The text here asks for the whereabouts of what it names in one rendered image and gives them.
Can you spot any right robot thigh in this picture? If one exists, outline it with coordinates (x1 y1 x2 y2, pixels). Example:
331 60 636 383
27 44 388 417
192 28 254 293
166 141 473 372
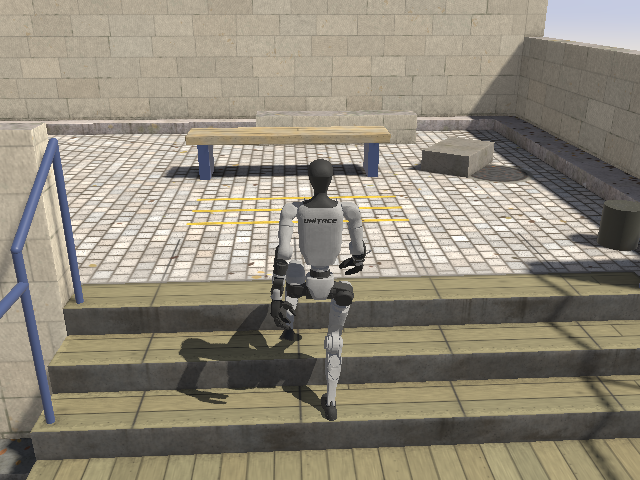
324 281 354 354

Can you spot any robot right shin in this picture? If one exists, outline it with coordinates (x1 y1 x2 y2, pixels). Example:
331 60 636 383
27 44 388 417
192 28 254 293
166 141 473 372
325 336 343 406

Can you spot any right robot upper arm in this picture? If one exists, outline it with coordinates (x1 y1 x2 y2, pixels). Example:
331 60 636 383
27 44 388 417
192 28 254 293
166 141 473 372
341 202 364 255

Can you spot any robot left forearm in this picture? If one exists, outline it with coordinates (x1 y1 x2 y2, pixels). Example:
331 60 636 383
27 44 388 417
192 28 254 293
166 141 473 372
270 245 288 300

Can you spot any left robot upper arm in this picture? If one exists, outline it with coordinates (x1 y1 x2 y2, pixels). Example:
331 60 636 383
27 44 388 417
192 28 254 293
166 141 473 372
277 202 300 260

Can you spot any right robot hand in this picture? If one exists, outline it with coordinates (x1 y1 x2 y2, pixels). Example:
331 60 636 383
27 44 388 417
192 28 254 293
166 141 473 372
339 257 364 275

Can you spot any left robot hand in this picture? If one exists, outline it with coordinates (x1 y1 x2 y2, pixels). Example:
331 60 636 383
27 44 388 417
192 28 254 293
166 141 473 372
270 299 296 330

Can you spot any robot right forearm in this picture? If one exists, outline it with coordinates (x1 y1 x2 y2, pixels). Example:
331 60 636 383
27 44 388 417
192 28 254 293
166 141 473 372
352 240 366 266

